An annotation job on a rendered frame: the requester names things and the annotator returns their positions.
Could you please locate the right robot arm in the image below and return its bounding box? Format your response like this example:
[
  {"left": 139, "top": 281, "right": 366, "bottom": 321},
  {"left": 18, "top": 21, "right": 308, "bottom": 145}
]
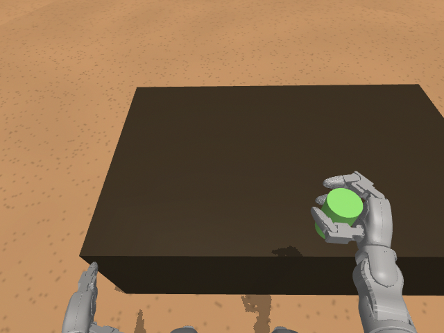
[{"left": 352, "top": 244, "right": 417, "bottom": 333}]

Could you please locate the can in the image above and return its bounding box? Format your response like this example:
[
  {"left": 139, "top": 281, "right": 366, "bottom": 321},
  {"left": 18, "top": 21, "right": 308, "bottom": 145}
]
[{"left": 315, "top": 188, "right": 363, "bottom": 239}]

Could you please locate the left robot hand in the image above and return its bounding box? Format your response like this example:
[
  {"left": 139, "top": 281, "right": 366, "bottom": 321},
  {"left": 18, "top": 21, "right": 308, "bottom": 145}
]
[{"left": 62, "top": 262, "right": 123, "bottom": 333}]

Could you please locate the right robot hand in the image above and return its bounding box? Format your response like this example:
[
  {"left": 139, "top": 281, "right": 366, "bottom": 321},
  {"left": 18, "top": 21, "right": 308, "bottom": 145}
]
[{"left": 311, "top": 171, "right": 393, "bottom": 249}]

